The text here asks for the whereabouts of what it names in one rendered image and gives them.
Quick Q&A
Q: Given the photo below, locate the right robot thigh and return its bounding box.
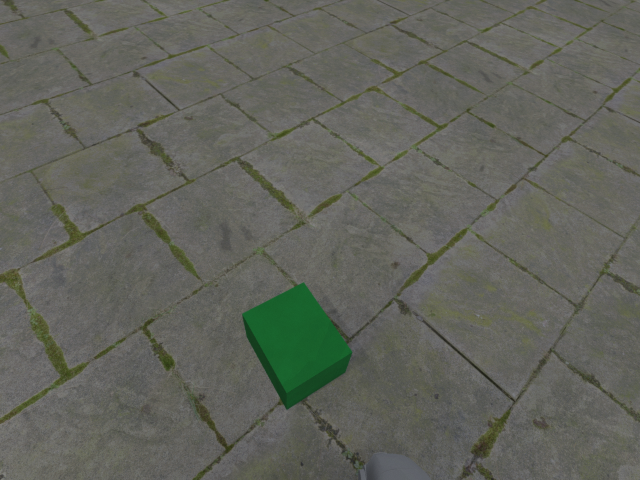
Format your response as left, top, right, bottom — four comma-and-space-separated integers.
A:
358, 454, 431, 480

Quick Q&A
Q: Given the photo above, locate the carton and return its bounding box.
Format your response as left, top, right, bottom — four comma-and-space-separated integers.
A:
242, 282, 352, 409

